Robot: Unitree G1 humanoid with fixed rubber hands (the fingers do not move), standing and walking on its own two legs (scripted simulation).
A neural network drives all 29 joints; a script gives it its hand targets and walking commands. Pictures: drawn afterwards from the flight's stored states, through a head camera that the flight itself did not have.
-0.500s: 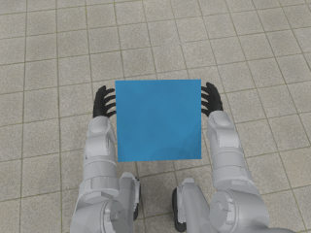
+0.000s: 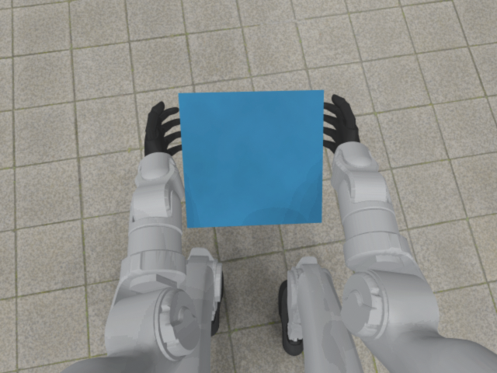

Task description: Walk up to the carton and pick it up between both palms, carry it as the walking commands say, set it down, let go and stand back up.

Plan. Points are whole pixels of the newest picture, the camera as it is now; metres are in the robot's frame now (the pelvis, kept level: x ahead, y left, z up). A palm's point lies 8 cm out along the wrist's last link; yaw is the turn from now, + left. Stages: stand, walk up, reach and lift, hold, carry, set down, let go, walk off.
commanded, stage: set down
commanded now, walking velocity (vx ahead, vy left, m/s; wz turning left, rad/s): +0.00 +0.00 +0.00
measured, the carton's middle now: (249, 155) +0.47 +0.03 -0.17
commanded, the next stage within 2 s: none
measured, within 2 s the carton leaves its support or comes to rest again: neither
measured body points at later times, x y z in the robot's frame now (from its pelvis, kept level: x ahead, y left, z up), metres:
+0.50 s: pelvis -0.02 -0.01 -0.07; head +0.27 +0.00 +0.28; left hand +0.46 +0.17 -0.16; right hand +0.50 -0.12 -0.17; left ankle +0.11 +0.13 -0.52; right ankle +0.07 -0.12 -0.52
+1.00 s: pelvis -0.03 -0.01 -0.13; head +0.31 +0.00 +0.18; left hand +0.48 +0.17 -0.26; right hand +0.52 -0.12 -0.26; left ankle +0.11 +0.13 -0.52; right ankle +0.07 -0.12 -0.52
